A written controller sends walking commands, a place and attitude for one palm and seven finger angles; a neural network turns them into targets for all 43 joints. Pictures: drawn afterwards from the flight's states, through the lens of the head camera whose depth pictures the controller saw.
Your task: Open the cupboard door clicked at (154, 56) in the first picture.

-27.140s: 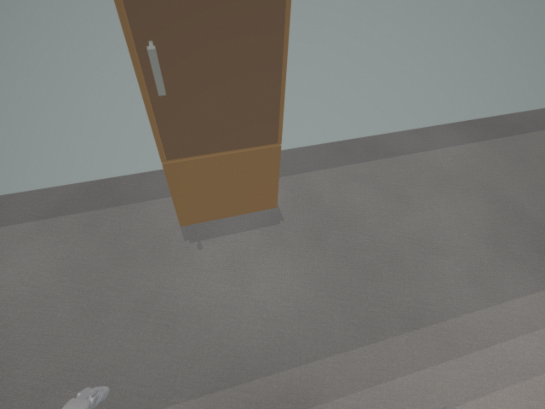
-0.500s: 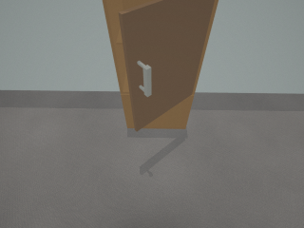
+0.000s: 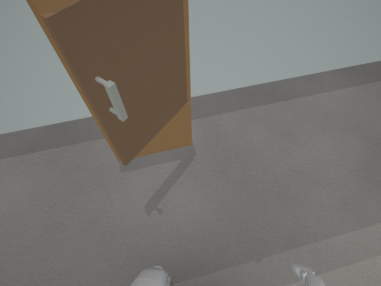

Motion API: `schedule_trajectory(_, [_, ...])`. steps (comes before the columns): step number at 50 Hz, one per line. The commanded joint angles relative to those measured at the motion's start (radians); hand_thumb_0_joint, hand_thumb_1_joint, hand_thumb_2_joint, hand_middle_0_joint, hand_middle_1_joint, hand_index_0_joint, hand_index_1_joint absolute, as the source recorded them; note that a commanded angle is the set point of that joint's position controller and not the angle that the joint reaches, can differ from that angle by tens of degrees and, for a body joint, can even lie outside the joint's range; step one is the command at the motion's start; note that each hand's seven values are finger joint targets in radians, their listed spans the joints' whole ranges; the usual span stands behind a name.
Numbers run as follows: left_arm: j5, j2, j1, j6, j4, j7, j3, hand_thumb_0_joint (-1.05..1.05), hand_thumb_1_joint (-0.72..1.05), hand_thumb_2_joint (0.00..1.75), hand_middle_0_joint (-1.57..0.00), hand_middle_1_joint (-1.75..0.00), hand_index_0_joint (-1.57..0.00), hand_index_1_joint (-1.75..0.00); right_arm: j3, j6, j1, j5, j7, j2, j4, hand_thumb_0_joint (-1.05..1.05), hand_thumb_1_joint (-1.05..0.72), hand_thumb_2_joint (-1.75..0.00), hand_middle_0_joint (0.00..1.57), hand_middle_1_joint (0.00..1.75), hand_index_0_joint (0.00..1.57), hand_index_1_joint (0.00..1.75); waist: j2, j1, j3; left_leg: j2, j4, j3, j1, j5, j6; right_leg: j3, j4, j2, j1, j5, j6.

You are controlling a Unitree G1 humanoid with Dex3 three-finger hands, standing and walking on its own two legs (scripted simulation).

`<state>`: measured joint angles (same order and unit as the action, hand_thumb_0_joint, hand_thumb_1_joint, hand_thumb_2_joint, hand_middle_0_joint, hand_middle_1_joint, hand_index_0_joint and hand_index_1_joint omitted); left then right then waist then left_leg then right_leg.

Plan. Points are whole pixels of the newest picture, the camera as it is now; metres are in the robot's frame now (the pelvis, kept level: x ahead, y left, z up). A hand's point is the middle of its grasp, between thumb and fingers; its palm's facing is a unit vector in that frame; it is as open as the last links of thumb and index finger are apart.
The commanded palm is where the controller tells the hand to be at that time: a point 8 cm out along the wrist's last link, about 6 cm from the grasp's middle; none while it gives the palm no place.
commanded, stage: walk to a spot facing it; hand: left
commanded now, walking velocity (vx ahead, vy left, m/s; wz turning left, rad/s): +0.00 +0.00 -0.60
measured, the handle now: (111, 99) +0.55 +0.28 +0.00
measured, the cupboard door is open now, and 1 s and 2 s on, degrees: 41 41 41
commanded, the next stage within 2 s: none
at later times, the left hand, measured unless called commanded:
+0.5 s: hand (124, 256) +0.18 +0.19 -0.17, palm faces -0.30 -0.91 -0.28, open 7.4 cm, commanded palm none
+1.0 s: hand (158, 236) +0.24 +0.12 -0.17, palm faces -0.54 -0.82 -0.21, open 7.4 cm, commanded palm none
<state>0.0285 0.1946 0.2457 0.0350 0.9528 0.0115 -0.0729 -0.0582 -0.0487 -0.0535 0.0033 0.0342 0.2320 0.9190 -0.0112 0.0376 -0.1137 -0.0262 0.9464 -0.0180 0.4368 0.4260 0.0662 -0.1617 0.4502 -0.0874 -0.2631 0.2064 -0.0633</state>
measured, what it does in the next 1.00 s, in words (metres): steps on the spot, turning right: left foot, then right foot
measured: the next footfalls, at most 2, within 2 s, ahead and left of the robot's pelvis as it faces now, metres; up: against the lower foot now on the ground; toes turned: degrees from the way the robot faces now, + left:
left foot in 0.16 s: +0.05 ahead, +0.17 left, +0.00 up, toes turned -8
right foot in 0.50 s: +0.02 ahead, -0.12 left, +0.00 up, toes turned -21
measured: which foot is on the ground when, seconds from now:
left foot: up 0.00-0.14, down 0.16-0.50, up 0.52-0.84, down 0.86-1.00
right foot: down 0.00-0.16, up 0.18-0.48, down 0.50-0.84, up 0.86-1.00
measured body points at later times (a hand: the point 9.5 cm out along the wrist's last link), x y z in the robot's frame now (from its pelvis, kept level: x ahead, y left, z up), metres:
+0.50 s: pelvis +0.01 +0.01 -0.02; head +0.07 -0.02 +0.42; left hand +0.20 +0.24 -0.15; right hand -0.03 -0.26 -0.17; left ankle +0.01 +0.17 -0.74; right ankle -0.02 -0.10 -0.75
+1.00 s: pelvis +0.04 +0.00 -0.01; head +0.10 -0.02 +0.44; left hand +0.27 +0.16 -0.16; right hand -0.05 -0.25 -0.14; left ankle +0.11 +0.12 -0.74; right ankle -0.05 -0.09 -0.68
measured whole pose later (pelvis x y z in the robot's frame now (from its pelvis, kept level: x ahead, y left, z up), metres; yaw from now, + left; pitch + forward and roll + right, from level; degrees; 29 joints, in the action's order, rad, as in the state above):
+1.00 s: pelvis +0.04 +0.00 -0.01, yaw -35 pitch +2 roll -1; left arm 0.02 0.26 0.14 0.07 0.89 -0.04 -0.09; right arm -0.01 -0.01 -0.22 0.04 0.03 0.20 0.88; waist -0.02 0.01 -0.10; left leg -0.10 0.52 0.07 0.27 0.28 0.04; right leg 0.01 1.02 -0.02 -0.47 0.49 0.05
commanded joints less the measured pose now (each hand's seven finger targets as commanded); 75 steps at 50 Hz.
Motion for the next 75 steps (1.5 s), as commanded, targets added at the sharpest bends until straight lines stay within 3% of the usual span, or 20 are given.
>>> schedule_trajectory(1, [0.002,0.22,0.057,-0.015,-0.059,0.016,-0.062,0.0,0.9,0.9,-0.2,-0.3,-0.2,-0.3,-0.016,0.026,0.013,-0.004,0.004,0.065,-0.088,0.0,-0.9,-0.9,0.2,0.3,0.2,0.3,-0.142,0.011,0.172,0.019,-0.11,-0.013,0.034,0.021,-0.01,-0.322,-0.058,0.262,0.194,-0.467,-0.143])
schedule_trajectory(6, [-0.011,0.195,-0.049,-0.005,-0.098,0.009,-0.053,0.0,0.9,0.9,-0.2,-0.3,-0.2,-0.3,-0.02,0.045,-0.151,-0.006,0.015,0.102,-0.049,0.0,-0.9,-0.9,0.2,0.3,0.2,0.3,-0.057,-0.08,0.199,-0.017,-0.542,-0.039,-0.368,-0.202,-0.032,-0.266,0.049,0.148,-0.086,-0.235,-0.02])
schedule_trajectory(8, [-0.02,0.131,-0.039,-0.009,-0.137,-0.01,-0.034,0.0,0.9,0.9,-0.2,-0.3,-0.2,-0.3,-0.046,0.053,-0.178,0.018,0.02,0.248,-0.077,0.0,-0.9,-0.9,0.2,0.3,0.2,0.3,0.335,-0.073,0.181,-0.444,-0.705,-0.457,-0.455,-0.296,-0.212,0.039,0.42,-0.006,-0.343,0.418,0.088])
schedule_trajectory(9, [-0.009,0.169,-0.084,-0.006,-0.149,-0.018,-0.04,0.0,0.9,0.9,-0.2,-0.3,-0.2,-0.3,-0.037,0.048,-0.167,0.03,0.022,0.242,-0.086,0.0,-0.9,-0.9,0.2,0.3,0.2,0.3,0.227,-0.079,0.129,-0.477,-0.689,-0.441,-0.346,-0.366,-0.279,0.061,0.568,0.047,-0.334,0.411,0.105])
schedule_trajectory(14, [-0.01,0.131,-0.086,0.007,-0.138,-0.047,-0.034,0.0,0.9,0.9,-0.2,-0.3,-0.2,-0.3,-0.012,0.056,-0.135,0.036,0.02,0.161,-0.106,0.0,-0.9,-0.9,0.2,0.3,0.2,0.3,0.221,-0.03,0.135,-0.259,-0.557,-0.057,-0.339,-0.78,-0.196,0.152,0.672,0.088,-0.313,0.267,0.125])
schedule_trajectory(23, [-0.011,0.164,-0.032,-0.011,-0.124,-0.055,-0.023,0.0,0.9,0.9,-0.2,-0.3,-0.2,-0.3,-0.034,0.045,-0.188,0.021,-0.003,0.214,-0.092,0.0,-0.9,-0.9,0.2,0.3,0.2,0.3,0.159,-0.003,0.193,-0.238,-0.31,0.092,-0.239,-0.631,-0.092,0.24,0.018,0.077,0.135,-0.045,0.063])
schedule_trajectory(25, [-0.005,0.361,0.127,-0.024,-0.075,-0.021,-0.066,0.0,0.9,0.9,-0.2,-0.3,-0.2,-0.3,-0.007,0.041,-0.103,0.001,-0.007,0.097,-0.165,0.0,-0.9,-0.9,0.2,0.3,0.2,0.3,-0.343,0.08,0.247,-0.023,0.152,0.155,0.151,0.247,0.005,-0.301,-0.061,0.49,0.371,-0.744,-0.136])
schedule_trajectory(28, [-0.008,0.268,-0.033,-0.004,-0.119,0.005,-0.053,0.0,0.9,0.9,-0.2,-0.3,-0.2,-0.3,-0.016,0.023,-0.109,0.003,-0.003,0.13,-0.118,0.0,-0.9,-0.9,0.2,0.3,0.2,0.3,-0.222,0.007,0.158,-0.091,0.26,0.005,0.166,0.091,-0.004,-0.217,-0.101,0.369,0.187,-0.29,-0.162])
schedule_trajectory(40, [-0.009,0.226,-0.125,-0.001,-0.143,-0.001,-0.042,0.0,0.9,0.9,-0.2,-0.3,-0.2,-0.3,-0.011,0.04,-0.236,-0.001,0.001,0.098,-0.064,0.0,-0.9,-0.9,0.2,0.3,0.2,0.3,-0.121,-0.089,0.161,-0.002,-0.44,0.043,-0.262,-0.181,-0.01,-0.201,0.001,0.22,-0.073,-0.17,-0.048])
schedule_trajectory(42, [-0.028,0.121,-0.092,0.006,-0.173,-0.017,-0.02,0.0,0.9,0.9,-0.2,-0.3,-0.2,-0.3,-0.039,0.058,-0.271,0.027,0.009,0.254,-0.068,0.0,-0.9,-0.9,0.2,0.3,0.2,0.3,0.335,-0.088,0.163,-0.376,-0.694,-0.377,-0.412,-0.191,-0.156,0.04,0.338,-0.007,-0.335,0.294,0.07])
schedule_trajectory(43, [-0.016,0.157,-0.12,0.002,-0.183,-0.02,-0.02,0.0,0.9,0.9,-0.2,-0.3,-0.2,-0.3,-0.038,0.056,-0.275,0.029,0.012,0.267,-0.078,0.0,-0.9,-0.9,0.2,0.3,0.2,0.3,0.307,-0.094,0.15,-0.482,-0.702,-0.426,-0.343,-0.269,-0.24,0.089,0.538,0.041,-0.319,0.422,0.085])
schedule_trajectory(50, [-0.013,0.099,-0.153,0.006,-0.165,-0.06,-0.015,0.0,0.9,0.9,-0.2,-0.3,-0.2,-0.3,-0.019,0.056,-0.219,0.042,0.011,0.189,-0.094,0.0,-0.9,-0.9,0.2,0.3,0.2,0.3,0.235,-0.063,0.16,-0.278,-0.542,0.027,-0.343,-0.685,-0.17,0.224,0.449,0.101,-0.21,0.289,0.111])
schedule_trajectory(54, [-0.01,0.113,-0.107,-0.015,-0.144,-0.069,-0.014,0.0,0.9,0.9,-0.2,-0.3,-0.2,-0.3,-0.036,0.049,-0.242,0.033,-0.006,0.219,-0.077,0.0,-0.9,-0.9,0.2,0.3,0.2,0.3,0.208,-0.057,0.214,-0.277,-0.448,0.085,-0.311,-0.334,-0.122,0.305,0.103,0.057,0.007,0.188,0.083])
schedule_trajectory(55, [-0.007,0.149,-0.021,-0.02,-0.113,-0.066,-0.026,0.0,0.9,0.9,-0.2,-0.3,-0.2,-0.3,-0.034,0.049,-0.214,0.026,-0.012,0.205,-0.086,0.0,-0.9,-0.9,0.2,0.3,0.2,0.3,0.11,-0.007,0.217,-0.235,-0.325,0.127,-0.174,-0.19,-0.082,0.267,-0.023,0.067,0.185,0.117,0.059])
schedule_trajectory(56, [0.005,0.262,0.084,-0.033,-0.078,-0.053,-0.053,0.0,0.9,0.9,-0.2,-0.3,-0.2,-0.3,-0.022,0.05,-0.171,0.008,-0.022,0.13,-0.12,0.0,-0.9,-0.9,0.2,0.3,0.2,0.3,-0.198,0.049,0.226,-0.123,-0.064,0.229,0.114,0.055,-0.022,-0.085,-0.162,0.298,0.402,0.175,-0.03])
schedule_trajectory(57, [-0.007,0.346,0.159,-0.031,-0.057,-0.032,-0.073,0.0,0.9,0.9,-0.2,-0.3,-0.2,-0.3,-0.005,0.05,-0.039,0.012,-0.025,0.104,-0.184,0.0,-0.9,-0.9,0.2,0.3,0.2,0.3,-0.381,0.117,0.152,-0.047,0.136,0.146,0.333,0.29,0.001,-0.406,-0.224,0.484,0.388,0.089,-0.153])
schedule_trajectory(59, [-0.011,0.311,0.101,-0.037,-0.072,-0.015,-0.063,0.0,0.9,0.9,-0.2,-0.3,-0.2,-0.3,-0.013,0.056,-0.017,0.009,-0.039,0.129,-0.188,0.0,-0.9,-0.9,0.2,0.3,0.2,0.3,-0.228,0.066,0.074,-0.12,0.217,0.018,0.354,0.144,-0.01,-0.379,-0.256,0.475,0.238,0.399,-0.207])
schedule_trajectory(71, [-0.008,0.211,-0.034,-0.068,-0.065,-0.031,-0.046,0.0,0.9,0.9,-0.2,-0.3,-0.2,-0.3,-0.024,0.105,-0.226,0.015,-0.032,0.119,-0.065,0.0,-0.9,-0.9,0.2,0.3,0.2,0.3,-0.045,-0.106,0.132,-0.002,-0.475,0.111,-0.358,-0.208,-0.004,-0.082,-0.012,0.198,-0.083,0.074,-0.056])
schedule_trajectory(73, [-0.021,0.093,-0.005,-0.068,-0.094,-0.044,-0.015,0.0,0.9,0.9,-0.2,-0.3,-0.2,-0.3,-0.065,0.118,-0.468,0.044,-0.012,0.302,-0.015,0.0,-0.9,-0.9,0.2,0.3,0.2,0.3,0.417,-0.188,0.27,-0.449,-0.665,-0.445,-0.65,0.059,-0.157,0.157,0.588,0.008,-0.4,0.406,0.047])
schedule_trajectory(75, [-0.008,0.122,-0.096,-0.075,-0.132,-0.054,-0.026,0.0,0.9,0.9,-0.2,-0.3,-0.2,-0.3,-0.043,0.106,-0.4,0.044,-0.011,0.262,-0.051,0.0,-0.9,-0.9,0.2,0.3,0.2,0.3,0.151,-0.148,0.114,-0.505,-0.761,-0.506,-0.461,0.12,-0.257,0.098,0.801,0.133,-0.492,0.313,0.039])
